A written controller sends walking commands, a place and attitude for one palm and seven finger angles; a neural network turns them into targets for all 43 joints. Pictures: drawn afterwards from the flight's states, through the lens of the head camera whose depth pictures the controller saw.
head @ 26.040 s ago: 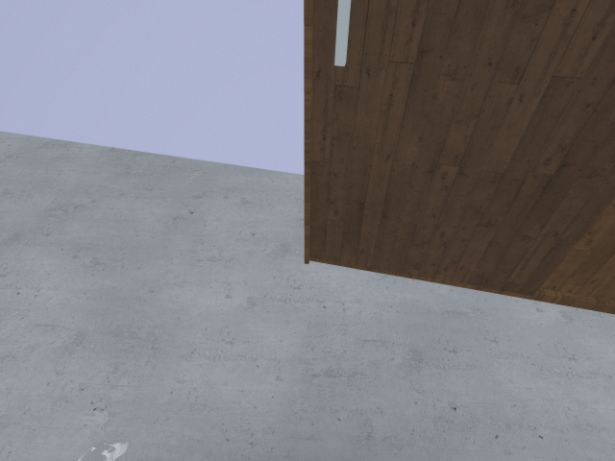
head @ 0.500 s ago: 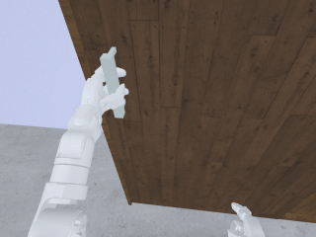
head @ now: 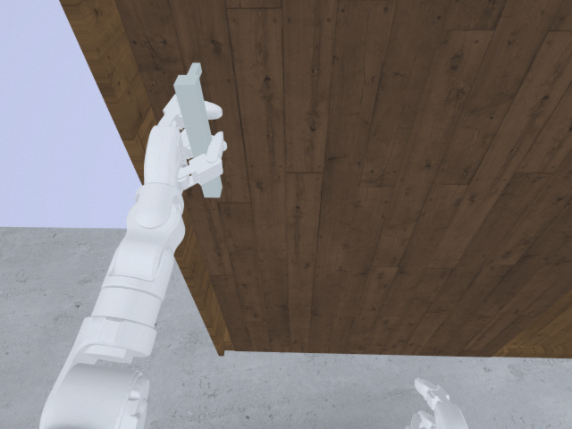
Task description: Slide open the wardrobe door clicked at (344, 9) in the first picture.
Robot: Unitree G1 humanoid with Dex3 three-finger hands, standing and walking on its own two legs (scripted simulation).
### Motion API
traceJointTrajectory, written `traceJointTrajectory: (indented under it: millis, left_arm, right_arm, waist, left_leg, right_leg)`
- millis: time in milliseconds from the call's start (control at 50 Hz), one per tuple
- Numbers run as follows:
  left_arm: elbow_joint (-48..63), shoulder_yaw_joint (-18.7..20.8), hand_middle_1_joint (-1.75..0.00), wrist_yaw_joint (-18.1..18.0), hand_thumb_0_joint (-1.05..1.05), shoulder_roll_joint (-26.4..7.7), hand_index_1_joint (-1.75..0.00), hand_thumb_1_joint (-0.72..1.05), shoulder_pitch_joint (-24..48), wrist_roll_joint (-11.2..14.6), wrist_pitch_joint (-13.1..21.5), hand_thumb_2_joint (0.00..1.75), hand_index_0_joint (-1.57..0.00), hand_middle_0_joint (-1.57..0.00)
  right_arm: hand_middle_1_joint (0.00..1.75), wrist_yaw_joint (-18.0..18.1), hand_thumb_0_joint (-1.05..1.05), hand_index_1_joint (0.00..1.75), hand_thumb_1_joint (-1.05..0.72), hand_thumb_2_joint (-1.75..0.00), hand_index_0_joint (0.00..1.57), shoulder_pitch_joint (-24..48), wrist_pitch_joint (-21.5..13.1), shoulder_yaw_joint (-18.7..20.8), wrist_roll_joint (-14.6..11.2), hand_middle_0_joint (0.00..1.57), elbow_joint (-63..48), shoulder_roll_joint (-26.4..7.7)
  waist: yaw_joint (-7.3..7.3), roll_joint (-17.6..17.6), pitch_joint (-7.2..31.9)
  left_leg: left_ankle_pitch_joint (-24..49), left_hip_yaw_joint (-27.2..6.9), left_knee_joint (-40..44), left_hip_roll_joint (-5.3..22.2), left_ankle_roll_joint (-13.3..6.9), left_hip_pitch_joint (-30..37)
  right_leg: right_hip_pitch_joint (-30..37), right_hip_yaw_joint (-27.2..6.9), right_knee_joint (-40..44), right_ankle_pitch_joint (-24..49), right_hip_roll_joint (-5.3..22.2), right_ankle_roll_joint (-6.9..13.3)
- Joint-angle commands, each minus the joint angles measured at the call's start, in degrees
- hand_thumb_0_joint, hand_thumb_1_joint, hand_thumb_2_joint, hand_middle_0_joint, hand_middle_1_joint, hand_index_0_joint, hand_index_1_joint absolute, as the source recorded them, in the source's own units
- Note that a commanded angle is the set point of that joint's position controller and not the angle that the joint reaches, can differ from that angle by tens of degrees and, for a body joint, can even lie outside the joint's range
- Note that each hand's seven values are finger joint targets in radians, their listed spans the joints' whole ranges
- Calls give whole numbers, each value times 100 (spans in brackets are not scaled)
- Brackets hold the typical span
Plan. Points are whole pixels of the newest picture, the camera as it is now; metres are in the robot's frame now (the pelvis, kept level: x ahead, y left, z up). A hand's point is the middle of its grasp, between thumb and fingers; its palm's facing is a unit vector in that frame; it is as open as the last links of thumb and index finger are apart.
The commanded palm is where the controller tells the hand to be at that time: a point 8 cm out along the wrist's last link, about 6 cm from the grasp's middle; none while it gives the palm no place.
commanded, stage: step sideways, sliding the door along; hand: left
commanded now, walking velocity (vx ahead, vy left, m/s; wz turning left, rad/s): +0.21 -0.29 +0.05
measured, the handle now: (204, 134) +0.45 +0.15 +0.19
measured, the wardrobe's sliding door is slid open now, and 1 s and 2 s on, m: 0.04 0.18 0.59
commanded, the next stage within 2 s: none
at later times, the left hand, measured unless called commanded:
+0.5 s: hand (247, 157) +0.41 +0.08 +0.19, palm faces +0.24 -0.97 -0.05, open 6.0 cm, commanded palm +0.39 +0.08 +0.18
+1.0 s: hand (328, 156) +0.42 -0.02 +0.18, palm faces +0.37 -0.93 -0.07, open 6.4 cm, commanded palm +0.39 -0.05 +0.18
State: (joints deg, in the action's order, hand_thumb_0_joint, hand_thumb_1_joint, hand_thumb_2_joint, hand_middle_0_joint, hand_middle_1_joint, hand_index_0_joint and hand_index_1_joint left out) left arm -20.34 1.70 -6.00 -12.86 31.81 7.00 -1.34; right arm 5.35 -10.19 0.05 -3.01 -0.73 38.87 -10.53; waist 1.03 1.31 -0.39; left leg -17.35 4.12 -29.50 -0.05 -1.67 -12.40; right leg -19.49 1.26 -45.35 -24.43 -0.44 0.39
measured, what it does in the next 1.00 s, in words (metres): steps to the right: right foot, then left foot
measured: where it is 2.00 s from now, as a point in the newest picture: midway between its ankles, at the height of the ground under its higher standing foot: outside the picture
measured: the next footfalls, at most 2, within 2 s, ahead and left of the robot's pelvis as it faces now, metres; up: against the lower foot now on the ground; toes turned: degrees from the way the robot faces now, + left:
right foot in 0.16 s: +0.10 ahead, -0.15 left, +0.00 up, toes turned -3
left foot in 0.38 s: +0.06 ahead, +0.04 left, +0.00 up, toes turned +9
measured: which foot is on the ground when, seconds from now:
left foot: down 0.00-0.18, up 0.20-0.36, down 0.38-0.76, up 0.78-0.88, down 0.90-1.00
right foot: up 0.00-0.14, down 0.16-0.38, up 0.40-0.72, down 0.74-0.90, up 0.92-1.00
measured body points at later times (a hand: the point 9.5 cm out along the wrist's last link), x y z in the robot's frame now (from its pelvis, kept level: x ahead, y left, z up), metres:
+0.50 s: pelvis +0.02 -0.11 +0.00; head +0.09 -0.09 +0.44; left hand +0.39 +0.14 +0.19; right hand +0.22 -0.32 -0.11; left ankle +0.02 +0.03 -0.73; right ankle +0.05 -0.21 -0.67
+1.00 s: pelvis +0.07 -0.25 -0.01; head +0.16 -0.22 +0.43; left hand +0.40 +0.02 +0.19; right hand +0.32 -0.44 -0.10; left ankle +0.05 -0.11 -0.73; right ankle +0.10 -0.39 -0.67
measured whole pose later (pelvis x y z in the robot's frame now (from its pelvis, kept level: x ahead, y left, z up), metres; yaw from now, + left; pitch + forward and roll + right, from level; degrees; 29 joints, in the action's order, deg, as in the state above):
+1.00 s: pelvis +0.07 -0.25 -0.01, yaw +8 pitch -3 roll -3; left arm 5.0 6.0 -7.7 -11.9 26.6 2.9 2.5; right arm 0.1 -2.9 -4.1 3.1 -2.3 34.8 -13.4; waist 6.5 2.5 -16.0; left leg -19.1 3.5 -37.3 9.3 2.5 -15.1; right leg -27.6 3.3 -62.0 -28.6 0.6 -1.3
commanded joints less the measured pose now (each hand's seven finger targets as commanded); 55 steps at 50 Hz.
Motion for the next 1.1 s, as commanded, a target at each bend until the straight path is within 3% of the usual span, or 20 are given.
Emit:
traceJointTrajectory:
  millis: [0, 100, 160, 220, 300, 320, 340, 360, 400, 540, 660, 700, 720, 760, 820, 860, 880, 920, 980, 1080]
  left_arm:
    - [1798, 49, -140, 31, 0, -506, -140, 90, 3300, -113, 696, 90, -45, -45]
    - [1760, 162, -140, 116, 0, -635, -140, 90, 2921, -178, 745, 90, -45, -45]
    - [1916, 632, -140, 41, 0, -1186, -140, 90, 2505, -294, 757, 90, -45, -45]
    - [2288, 501, -140, 57, 0, -947, -140, 90, 2622, -329, 850, 90, -45, -45]
    - [2735, 147, -140, 37, 0, -514, -140, 90, 2828, -350, 1050, 90, -45, -45]
    - [2763, 135, -140, 27, 0, -542, -140, 90, 2828, -325, 1091, 90, -45, -45]
    - [2936, -92, -140, 63, 0, -362, -140, 90, 2765, -281, 1135, 90, -45, -45]
    - [3052, -320, -140, 114, 0, -110, -140, 90, 2943, -220, 1204, 90, -45, -45]
    - [3107, -162, -140, 149, 0, -320, -140, 90, 3354, -237, 1279, 90, -45, -45]
    - [3391, -908, -140, 364, 0, 347, -140, 90, 3143, -385, 1072, 90, -45, -45]
    - [3409, -1037, -140, 339, 0, 386, -140, 90, 2777, -303, 1101, 90, -45, -45]
    - [3504, -862, -140, 302, 0, 100, -140, 90, 2607, -397, 1159, 90, -45, -45]
    - [3517, -689, -140, 257, 0, -233, -140, 90, 2412, -480, 1168, 90, -45, -45]
    - [3775, -482, -140, 179, 0, -529, -140, 90, 1848, -514, 1080, 90, -45, -45]
    - [4597, -448, -140, 120, 0, -224, -140, 90, 1765, -371, 1204, 90, -45, -45]
    - [4947, -826, -140, 161, 0, 210, -140, 90, 1821, -227, 1295, 90, -45, -45]
    - [5173, -897, -140, 239, 0, 357, -140, 90, 1969, -227, 1400, 90, -45, -45]
    - [4942, -927, -140, 322, 0, 455, -140, 90, 2254, -402, 1437, 90, -45, -45]
    - [4793, -1037, -140, 304, 0, 490, -140, 90, 2074, -443, 1337, 90, -45, -45]
    - [4699, -1198, -140, 374, 0, 587, -140, 90, 1580, -459, 1188, 90, -45, -45]
  right_arm:
    - [30, 42, 0, 30, -90, -90, 20, 617, -228, 356, -32, 20, -728, -824]
    - [30, 30, 0, 30, -90, -90, 20, 706, -199, 440, -121, 20, -853, -933]
    - [30, 83, 0, 30, -90, -90, 20, 928, -211, 441, -144, 20, -982, -744]
    - [30, 35, 0, 30, -90, -90, 20, 804, -310, 456, -118, 20, -749, -749]
    - [30, 43, 0, 30, -90, -90, 20, 679, -313, 354, -30, 20, -751, -634]
    - [30, 57, 0, 30, -90, -90, 20, 577, -330, 395, -26, 20, -711, -670]
    - [30, 75, 0, 30, -90, -90, 20, 607, -357, 509, -23, 20, -789, -936]
    - [30, 11, 0, 30, -90, -90, 20, 571, -387, 554, -22, 20, -869, -1005]
    - [30, -119, 0, 30, -90, -90, 20, 859, -427, 560, -129, 20, -843, -826]
    - [30, -307, 0, 30, -90, -90, 20, 634, -523, 702, -178, 20, -985, -935]
    - [30, -366, 0, 30, -90, -90, 20, 771, -676, 591, -231, 20, -1192, -790]
    - [30, -404, 0, 30, -90, -90, 20, 787, -705, 552, -307, 20, -1197, -666]
    - [30, -372, 0, 30, -90, -90, 20, 798, -691, 528, -314, 20, -1167, -494]
    - [30, -327, 0, 30, -90, -90, 20, 947, -768, 399, -220, 20, -1097, -372]
    - [30, -182, 0, 30, -90, -90, 20, 850, -748, 494, -239, 20, -1001, -479]
    - [30, -177, 0, 30, -90, -90, 20, 748, -674, 616, -221, 20, -1027, -759]
    - [30, -292, 0, 30, -90, -90, 20, 821, -676, 802, -147, 20, -1185, -989]
    - [30, -643, 0, 30, -90, -90, 20, 890, -699, 866, -174, 20, -1255, -1097]
    - [30, -702, 0, 30, -90, -90, 20, 840, -736, 858, -173, 20, -1252, -949]
    - [30, -671, 0, 30, -90, -90, 20, 769, -829, 777, -129, 20, -1508, -853]
  waist:
    - [-249, 569, 1436]
    - [-148, 639, 1375]
    - [51, -1675, 1236]
    - [13, -1001, 1134]
    - [-186, -706, 1703]
    - [-296, -434, 1775]
    - [-394, 598, 1729]
    - [-302, 1834, 1856]
    - [-172, 707, 1491]
    - [-375, 1237, 1611]
    - [-301, 1778, 1577]
    - [-199, 734, 1664]
    - [-201, -670, 1741]
    - [-92, -956, 1562]
    - [-217, -2041, 1765]
    - [-562, -368, 2050]
    - [-371, 1345, 2241]
    - [-312, 516, 2336]
    - [-341, 1520, 1723]
    - [-301, 1677, 1633]
  left_leg:
    - [2645, -2066, 612, 2262, -1137, 2253]
    - [1816, -504, -315, 1553, -413, 379]
    - [-1650, -153, -2959, -7, 115, -1747]
    - [-1315, -452, -3486, 311, 138, -1464]
    - [-137, 90, -730, 307, 135, -71]
    - [566, 93, 133, 431, 78, 827]
    - [777, -1104, 917, 1369, -193, 1851]
    - [2083, -3500, 1115, 3028, -938, 2634]
    - [3808, -3007, 740, 3454, -1376, 3037]
    - [3781, -539, 444, 2099, -569, 2020]
    - [3687, -98, -351, 1845, -93, 1407]
    - [2807, 75, -1285, 1285, 66, 923]
    - [894, 165, -2073, 726, 93, -175]
    - [-1929, -133, -2891, 182, 137, -1226]
    - [-1261, -236, -1608, 514, 268, -1030]
    - [3634, -974, 477, 1542, -79, 1540]
    - [7245, -2518, 280, 3081, -771, 2963]
    - [5809, -1883, 63, 3194, -993, 2837]
    - [5266, -1060, 35, 2678, -809, 2824]
    - [5196, -170, 109, 2271, -340, 2233]
  right_leg:
    - [-1402, -307, -241, -320, 282, 38]
    - [1171, 227, 1603, 966, 48, 93]
    - [1960, -2376, 2881, 1936, 1841, 1080]
    - [1387, -1777, 2616, 1737, 1722, 1255]
    - [1267, -469, 1678, 2910, 1169, 919]
    - [660, -277, 1136, 2529, 956, 689]
    - [-599, 46, 106, 1597, 621, 327]
    - [-1964, -29, -1293, -510, 51, 18]
    - [-2639, -875, -2401, -333, 379, 76]
    - [-1020, 213, -611, 825, 356, -168]
    - [628, 788, 965, 1190, -17, -260]
    - [1402, 472, 1920, 3268, 334, -158]
    - [2084, -399, 1861, 5672, 1208, 235]
    - [2170, -779, 1582, 7862, 1930, 577]
    - [2478, -469, 773, 7411, 1613, 706]
    - [383, 385, -628, 4209, 783, -80]
    - [-1413, 270, -1689, -333, 202, -313]
    - [-1477, -481, -2436, -791, 361, -92]
    - [-1858, -220, -1933, -327, 469, -159]
    - [-612, 319, -537, 419, 147, -237]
